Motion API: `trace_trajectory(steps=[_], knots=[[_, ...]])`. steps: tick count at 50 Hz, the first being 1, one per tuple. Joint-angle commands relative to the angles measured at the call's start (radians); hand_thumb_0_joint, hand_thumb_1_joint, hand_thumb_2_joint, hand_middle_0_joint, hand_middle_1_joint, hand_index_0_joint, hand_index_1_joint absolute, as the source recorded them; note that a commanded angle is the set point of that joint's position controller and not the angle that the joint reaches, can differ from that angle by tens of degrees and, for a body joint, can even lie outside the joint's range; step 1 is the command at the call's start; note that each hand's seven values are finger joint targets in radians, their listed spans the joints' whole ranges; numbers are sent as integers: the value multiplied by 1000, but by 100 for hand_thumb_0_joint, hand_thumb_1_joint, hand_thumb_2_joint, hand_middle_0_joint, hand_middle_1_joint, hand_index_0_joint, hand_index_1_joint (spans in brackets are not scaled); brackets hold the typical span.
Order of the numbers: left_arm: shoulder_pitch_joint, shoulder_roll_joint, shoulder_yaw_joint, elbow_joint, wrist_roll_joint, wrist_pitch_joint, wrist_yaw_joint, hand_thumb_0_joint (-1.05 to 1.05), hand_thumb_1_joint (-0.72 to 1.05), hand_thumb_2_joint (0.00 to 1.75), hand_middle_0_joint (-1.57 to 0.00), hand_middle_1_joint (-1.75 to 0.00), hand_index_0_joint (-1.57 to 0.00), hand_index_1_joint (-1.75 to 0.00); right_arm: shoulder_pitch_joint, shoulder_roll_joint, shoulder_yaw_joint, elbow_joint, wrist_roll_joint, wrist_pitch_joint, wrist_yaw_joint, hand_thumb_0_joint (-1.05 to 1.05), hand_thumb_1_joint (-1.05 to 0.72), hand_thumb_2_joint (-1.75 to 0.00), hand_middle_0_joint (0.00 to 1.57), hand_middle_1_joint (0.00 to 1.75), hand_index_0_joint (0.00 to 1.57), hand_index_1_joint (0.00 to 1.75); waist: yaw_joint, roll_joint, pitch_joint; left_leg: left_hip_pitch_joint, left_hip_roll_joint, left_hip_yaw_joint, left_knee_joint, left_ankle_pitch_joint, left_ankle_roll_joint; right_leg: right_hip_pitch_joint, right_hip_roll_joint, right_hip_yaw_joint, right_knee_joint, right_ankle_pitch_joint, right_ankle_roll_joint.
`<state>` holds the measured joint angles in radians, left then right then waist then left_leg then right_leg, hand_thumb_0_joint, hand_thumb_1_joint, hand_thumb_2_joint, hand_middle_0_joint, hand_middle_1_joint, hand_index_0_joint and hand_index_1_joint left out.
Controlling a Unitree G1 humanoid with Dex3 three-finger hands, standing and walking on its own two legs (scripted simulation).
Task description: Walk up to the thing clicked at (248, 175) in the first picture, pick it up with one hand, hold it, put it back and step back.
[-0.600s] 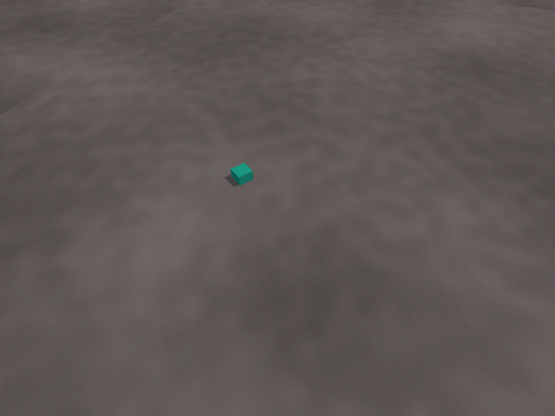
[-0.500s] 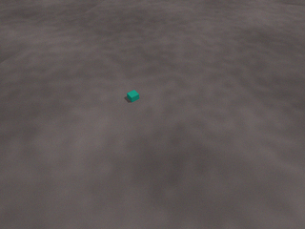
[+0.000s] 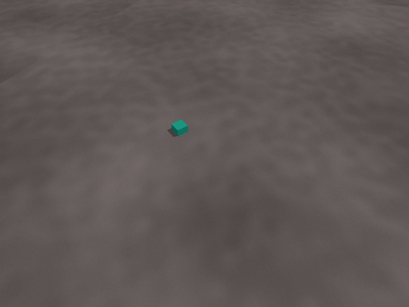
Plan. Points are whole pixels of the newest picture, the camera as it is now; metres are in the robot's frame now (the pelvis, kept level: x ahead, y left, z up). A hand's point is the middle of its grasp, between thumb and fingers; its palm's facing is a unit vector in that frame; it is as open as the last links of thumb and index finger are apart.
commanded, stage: stand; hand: left
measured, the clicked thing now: (179, 127) +1.42 +0.18 -0.75
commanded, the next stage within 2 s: walk up in 0.52 s
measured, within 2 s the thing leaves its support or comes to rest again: neither
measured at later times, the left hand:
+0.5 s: hand out of the picture +0.08 +0.25 -0.16, palm faces -0.01 -0.94 -0.34, open 7.4 cm
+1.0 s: hand out of the picture +0.15 +0.21 -0.13, palm faces +0.00 -0.91 -0.41, open 7.4 cm
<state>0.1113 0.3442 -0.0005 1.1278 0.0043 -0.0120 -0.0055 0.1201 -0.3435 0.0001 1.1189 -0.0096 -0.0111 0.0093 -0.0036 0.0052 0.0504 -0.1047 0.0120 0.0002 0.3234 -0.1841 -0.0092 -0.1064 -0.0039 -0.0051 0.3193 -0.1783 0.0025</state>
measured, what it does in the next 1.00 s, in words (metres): walks ahead: right foot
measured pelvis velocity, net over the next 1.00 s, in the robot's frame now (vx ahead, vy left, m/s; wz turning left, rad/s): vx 0.11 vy -0.07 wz -0.02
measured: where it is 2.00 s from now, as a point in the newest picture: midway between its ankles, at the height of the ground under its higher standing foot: (219, 242)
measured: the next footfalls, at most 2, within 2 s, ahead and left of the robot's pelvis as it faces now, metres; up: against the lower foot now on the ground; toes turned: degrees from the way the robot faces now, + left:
right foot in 0.80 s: +0.16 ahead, -0.18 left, +0.00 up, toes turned -5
left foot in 1.26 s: +0.39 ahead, +0.09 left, +0.00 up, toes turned +4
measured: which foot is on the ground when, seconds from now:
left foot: down 0.00-0.82, up 0.84-1.00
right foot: down 0.00-0.58, up 0.60-0.78, down 0.80-1.00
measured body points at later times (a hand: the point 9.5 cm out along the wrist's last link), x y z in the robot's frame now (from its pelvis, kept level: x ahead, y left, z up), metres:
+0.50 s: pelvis +0.00 +0.00 +0.00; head +0.01 +0.00 +0.45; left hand +0.08 +0.30 -0.13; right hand +0.08 -0.29 -0.13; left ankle +0.00 +0.12 -0.75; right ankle +0.00 -0.12 -0.75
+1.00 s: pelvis +0.11 -0.07 -0.01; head +0.10 -0.10 +0.44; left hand +0.15 +0.26 -0.10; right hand +0.16 -0.40 -0.14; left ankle +0.14 +0.07 -0.69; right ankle +0.12 -0.18 -0.75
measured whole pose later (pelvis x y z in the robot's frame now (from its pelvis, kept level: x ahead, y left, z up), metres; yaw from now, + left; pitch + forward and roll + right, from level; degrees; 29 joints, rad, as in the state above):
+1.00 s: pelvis +0.11 -0.07 -0.01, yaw -1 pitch -4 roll -1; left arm 0.30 0.39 0.06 0.96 0.01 -0.07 -0.06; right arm 0.26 -0.45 -0.09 0.98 -0.02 -0.02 0.08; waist 0.02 0.08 0.04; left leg -0.45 0.01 -0.07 1.01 -0.31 0.01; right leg -0.15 0.00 -0.08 0.44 -0.24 -0.04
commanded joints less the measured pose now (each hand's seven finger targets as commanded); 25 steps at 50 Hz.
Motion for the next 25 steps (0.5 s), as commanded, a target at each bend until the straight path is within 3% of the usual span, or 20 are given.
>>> trace_trajectory(steps=[1, 13, 25], knots=[[-42, 212, 40, -63, 4, -22, 16, 0, 90, 90, -20, -30, -20, -30, -41, -208, -39, -60, 2, -22, -19, 0, -90, -90, 20, 30, 20, 30, 1, -6, -80, 1, 115, -85, -42, 123, 36, 17, -126, 91, -45, 134, -29], [-41, 213, 41, -62, 3, -21, 16, 0, 90, 90, -20, -30, -20, -30, -42, -212, -36, -65, 2, -23, -21, 0, -90, -90, 20, 30, 20, 30, 4, -10, -87, 26, 122, -89, -33, 194, 37, 23, -128, 84, -33, 182, -27], [-35, 209, 41, -58, 4, -18, 14, 0, 90, 90, -20, -30, -20, -30, -36, -216, -35, -60, 2, -24, -20, 0, -90, -90, 20, 30, 20, 30, 5, 2, -55, -2, 115, -94, -57, 128, 35, 13, -126, 86, -54, 118, -23]])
